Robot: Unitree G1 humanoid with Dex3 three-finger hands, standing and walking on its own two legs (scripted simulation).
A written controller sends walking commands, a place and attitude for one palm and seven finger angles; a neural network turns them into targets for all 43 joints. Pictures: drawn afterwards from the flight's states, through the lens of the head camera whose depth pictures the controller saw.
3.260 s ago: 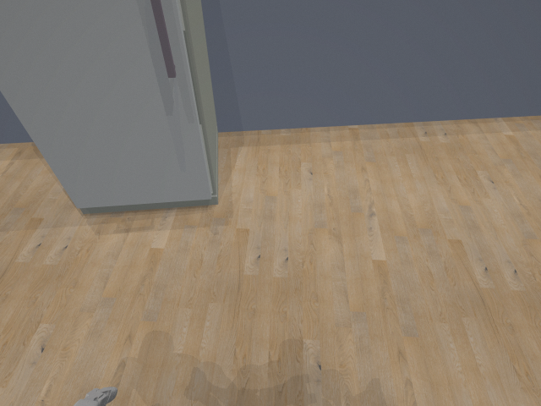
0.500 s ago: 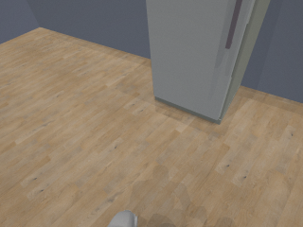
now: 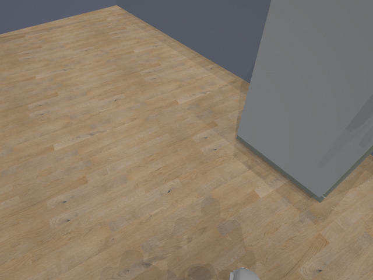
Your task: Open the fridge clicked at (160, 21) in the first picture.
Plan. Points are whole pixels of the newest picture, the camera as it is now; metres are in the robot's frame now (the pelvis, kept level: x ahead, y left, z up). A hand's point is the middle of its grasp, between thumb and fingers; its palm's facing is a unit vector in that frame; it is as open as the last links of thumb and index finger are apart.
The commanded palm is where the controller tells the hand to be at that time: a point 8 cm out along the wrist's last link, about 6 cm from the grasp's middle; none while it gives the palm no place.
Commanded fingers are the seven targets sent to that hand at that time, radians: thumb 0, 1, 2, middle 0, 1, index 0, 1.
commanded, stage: walk to a spot facing it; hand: right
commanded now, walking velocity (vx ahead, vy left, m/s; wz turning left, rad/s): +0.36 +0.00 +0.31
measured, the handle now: out of the picture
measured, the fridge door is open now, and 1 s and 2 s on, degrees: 0 0 0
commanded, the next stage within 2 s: turn to face it in 0.62 s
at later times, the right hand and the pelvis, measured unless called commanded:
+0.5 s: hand (289, 243) +0.27 -0.25 -0.17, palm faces -0.16 +0.98 -0.15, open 7.4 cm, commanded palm none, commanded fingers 0.00 -0.90 -0.90 0.20 0.30 0.20 0.30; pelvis +0.19 -0.07 +0.01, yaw +15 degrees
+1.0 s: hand (235, 175) +0.47 -0.11 -0.15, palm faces -0.37 +0.91 -0.18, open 7.4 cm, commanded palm none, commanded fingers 0.00 -0.90 -0.90 0.20 0.30 0.20 0.30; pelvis +0.29 -0.01 +0.00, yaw +20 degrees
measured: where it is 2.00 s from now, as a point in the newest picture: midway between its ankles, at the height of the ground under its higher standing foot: (192, 278)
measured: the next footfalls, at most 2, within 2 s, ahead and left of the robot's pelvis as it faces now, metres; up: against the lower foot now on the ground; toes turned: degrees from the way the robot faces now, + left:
right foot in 0.20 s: +0.22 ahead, -0.16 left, +0.00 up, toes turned -5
left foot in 0.72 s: +0.32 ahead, +0.11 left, +0.00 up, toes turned +31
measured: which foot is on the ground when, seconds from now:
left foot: down 0.00-0.20, up 0.22-0.70, down 0.72-1.00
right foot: up 0.00-0.18, down 0.20-0.72, up 0.74-1.00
